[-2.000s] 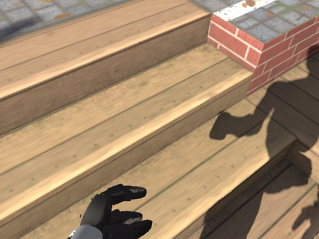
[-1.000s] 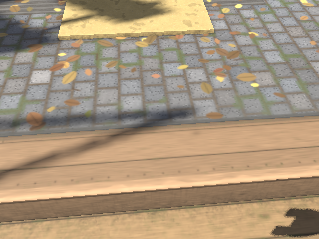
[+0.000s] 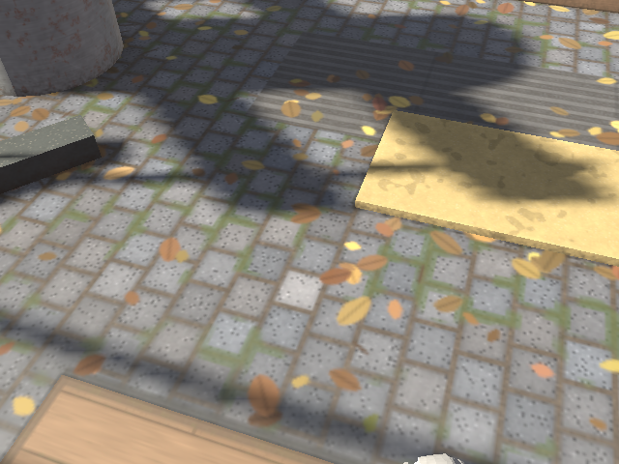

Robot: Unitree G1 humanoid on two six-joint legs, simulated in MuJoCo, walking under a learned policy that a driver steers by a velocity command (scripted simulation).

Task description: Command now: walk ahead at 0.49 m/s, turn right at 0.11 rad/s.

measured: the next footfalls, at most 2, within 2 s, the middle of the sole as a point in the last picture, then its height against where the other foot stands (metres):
right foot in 0.26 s outside the picture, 0.15 m higher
left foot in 0.76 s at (323, 381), level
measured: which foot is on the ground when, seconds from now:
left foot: down 0.00-0.30, up 0.32-0.74, down 0.76-1.00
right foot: up 0.00-0.24, down 0.26-0.78, up 0.80-1.00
